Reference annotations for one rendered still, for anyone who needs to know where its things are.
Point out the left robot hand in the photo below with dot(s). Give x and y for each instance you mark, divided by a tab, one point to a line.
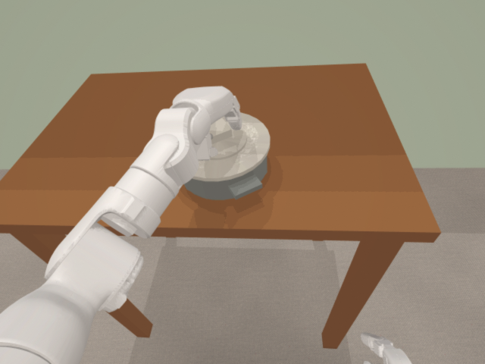
219	102

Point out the table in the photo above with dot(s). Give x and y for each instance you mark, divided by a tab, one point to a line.
337	170

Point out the pot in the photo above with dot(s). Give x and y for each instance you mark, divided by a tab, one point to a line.
229	189

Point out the lid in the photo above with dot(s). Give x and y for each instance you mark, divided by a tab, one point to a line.
239	154

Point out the left robot upper arm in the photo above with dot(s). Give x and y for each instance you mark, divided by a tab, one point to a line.
51	325

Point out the right robot hand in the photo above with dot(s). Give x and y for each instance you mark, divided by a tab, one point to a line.
385	349

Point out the robot left forearm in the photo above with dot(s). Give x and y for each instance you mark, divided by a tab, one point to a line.
135	204

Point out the knob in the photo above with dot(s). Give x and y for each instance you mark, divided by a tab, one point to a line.
220	131

